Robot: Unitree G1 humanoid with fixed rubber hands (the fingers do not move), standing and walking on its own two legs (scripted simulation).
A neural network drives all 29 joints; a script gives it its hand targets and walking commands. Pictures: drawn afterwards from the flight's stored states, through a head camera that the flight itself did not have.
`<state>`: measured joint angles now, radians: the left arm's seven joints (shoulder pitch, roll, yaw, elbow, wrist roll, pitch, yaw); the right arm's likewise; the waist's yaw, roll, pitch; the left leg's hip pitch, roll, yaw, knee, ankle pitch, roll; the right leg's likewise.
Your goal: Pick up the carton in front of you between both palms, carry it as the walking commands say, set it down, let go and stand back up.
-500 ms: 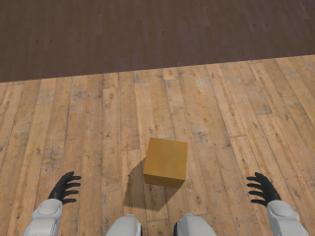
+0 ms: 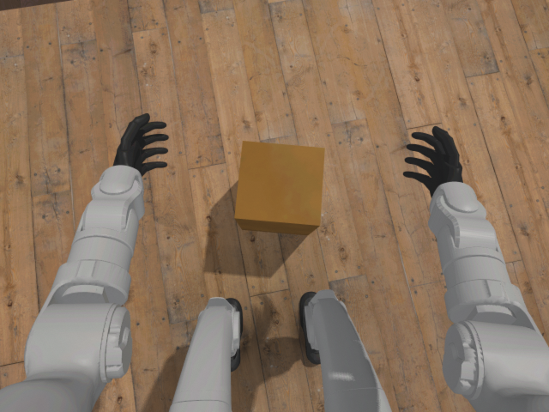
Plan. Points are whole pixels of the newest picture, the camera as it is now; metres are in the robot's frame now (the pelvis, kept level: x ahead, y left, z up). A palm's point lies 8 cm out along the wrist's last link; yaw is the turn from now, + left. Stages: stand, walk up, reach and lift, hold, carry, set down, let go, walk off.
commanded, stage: reach and lift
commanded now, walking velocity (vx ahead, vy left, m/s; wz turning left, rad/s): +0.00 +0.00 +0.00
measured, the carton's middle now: (278, 193) +0.50 -0.04 -0.55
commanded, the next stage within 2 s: none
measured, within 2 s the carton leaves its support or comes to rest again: neither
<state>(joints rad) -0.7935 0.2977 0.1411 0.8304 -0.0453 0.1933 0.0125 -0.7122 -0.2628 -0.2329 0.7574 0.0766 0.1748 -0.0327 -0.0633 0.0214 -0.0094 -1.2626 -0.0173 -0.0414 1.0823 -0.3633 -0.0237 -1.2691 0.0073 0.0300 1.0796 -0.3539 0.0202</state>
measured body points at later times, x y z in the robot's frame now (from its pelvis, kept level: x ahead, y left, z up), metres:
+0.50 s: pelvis +0.00 +0.00 -0.05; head +0.33 +0.00 +0.25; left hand +0.55 +0.15 -0.20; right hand +0.49 -0.23 -0.19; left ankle +0.06 +0.13 -0.64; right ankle +0.07 -0.13 -0.64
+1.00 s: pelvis -0.05 +0.01 -0.26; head +0.31 +0.00 -0.01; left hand +0.54 +0.15 -0.42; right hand +0.48 -0.24 -0.42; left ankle +0.06 +0.13 -0.64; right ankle +0.07 -0.13 -0.64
